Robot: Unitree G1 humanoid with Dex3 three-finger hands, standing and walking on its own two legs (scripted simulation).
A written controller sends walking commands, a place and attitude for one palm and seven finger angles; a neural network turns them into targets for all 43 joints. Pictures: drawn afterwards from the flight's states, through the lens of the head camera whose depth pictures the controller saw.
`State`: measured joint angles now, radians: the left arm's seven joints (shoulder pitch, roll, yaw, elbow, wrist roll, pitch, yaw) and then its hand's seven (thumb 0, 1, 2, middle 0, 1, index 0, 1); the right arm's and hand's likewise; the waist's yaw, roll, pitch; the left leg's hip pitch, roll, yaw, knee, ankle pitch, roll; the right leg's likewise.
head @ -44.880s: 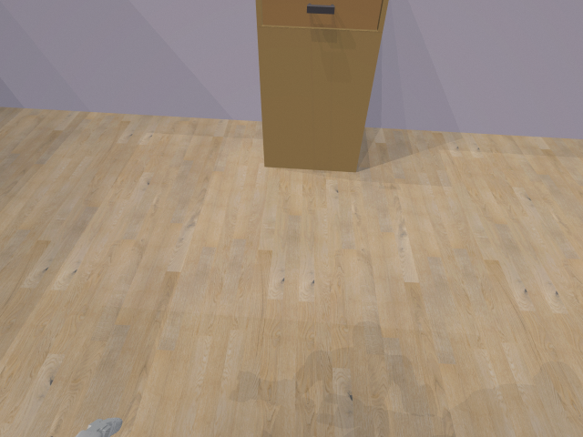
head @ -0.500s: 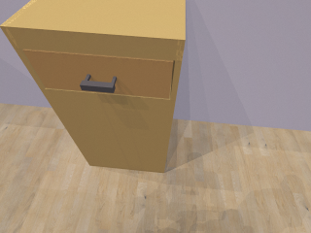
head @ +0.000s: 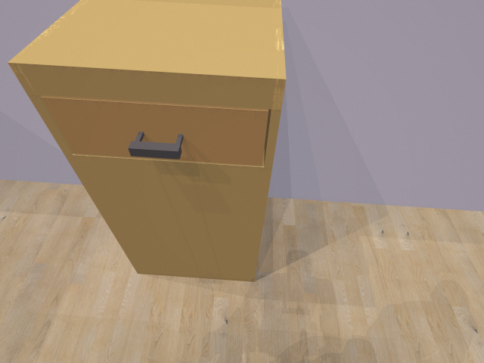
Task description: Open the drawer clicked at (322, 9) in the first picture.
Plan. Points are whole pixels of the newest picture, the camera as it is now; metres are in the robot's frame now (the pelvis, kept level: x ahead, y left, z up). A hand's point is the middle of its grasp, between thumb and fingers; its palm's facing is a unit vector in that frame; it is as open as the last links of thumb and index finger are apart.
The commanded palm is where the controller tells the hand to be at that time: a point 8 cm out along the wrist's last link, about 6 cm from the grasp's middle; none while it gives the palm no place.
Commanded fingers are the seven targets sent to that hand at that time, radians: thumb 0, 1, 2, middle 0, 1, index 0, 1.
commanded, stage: look again from close up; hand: left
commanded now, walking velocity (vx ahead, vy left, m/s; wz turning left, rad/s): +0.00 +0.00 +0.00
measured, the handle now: (157, 143) +0.52 +0.22 +0.04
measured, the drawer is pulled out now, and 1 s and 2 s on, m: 0.00 0.00 0.00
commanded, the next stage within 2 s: raise the hand with hooked fingers in 0.56 s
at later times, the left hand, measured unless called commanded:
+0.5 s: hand out of the picture +0.06 +0.17 -0.17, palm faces -0.02 -0.97 -0.24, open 7.3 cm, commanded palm none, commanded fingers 0.00 0.90 0.90 -0.20 -0.30 -0.20 -0.30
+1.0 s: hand (143, 312) +0.20 +0.18 -0.03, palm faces -0.04 -0.30 -0.95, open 8.2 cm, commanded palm +0.16 +0.20 -0.01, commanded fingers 0.00 0.48 0.72 -0.23 -0.57 -0.23 -0.57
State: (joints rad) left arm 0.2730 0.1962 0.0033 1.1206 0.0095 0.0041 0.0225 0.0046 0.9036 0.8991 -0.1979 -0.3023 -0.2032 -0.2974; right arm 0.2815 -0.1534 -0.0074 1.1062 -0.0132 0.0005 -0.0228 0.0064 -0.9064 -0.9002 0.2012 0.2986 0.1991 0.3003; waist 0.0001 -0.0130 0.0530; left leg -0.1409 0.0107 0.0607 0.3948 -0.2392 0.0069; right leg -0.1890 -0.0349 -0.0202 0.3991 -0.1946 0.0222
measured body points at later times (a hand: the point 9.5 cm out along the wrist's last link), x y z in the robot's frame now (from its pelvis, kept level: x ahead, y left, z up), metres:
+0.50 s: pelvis +0.02 -0.01 -0.01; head +0.03 -0.03 +0.44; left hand +0.06 +0.23 -0.15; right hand +0.02 -0.23 -0.18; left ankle -0.02 +0.11 -0.74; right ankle +0.01 -0.13 -0.74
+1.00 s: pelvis +0.00 -0.03 -0.03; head +0.01 -0.06 +0.42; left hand +0.20 +0.19 +0.02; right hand +0.22 -0.28 -0.10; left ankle -0.02 +0.11 -0.74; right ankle +0.01 -0.13 -0.74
